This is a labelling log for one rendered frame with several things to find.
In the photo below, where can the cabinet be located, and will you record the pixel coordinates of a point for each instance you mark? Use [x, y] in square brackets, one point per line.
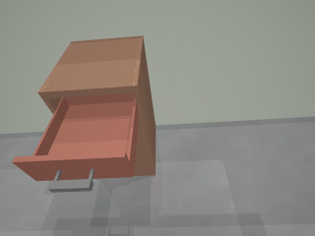
[108, 66]

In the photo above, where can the handle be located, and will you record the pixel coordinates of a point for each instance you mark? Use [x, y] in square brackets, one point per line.
[57, 186]

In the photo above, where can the drawer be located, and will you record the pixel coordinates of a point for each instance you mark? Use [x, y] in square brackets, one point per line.
[87, 132]

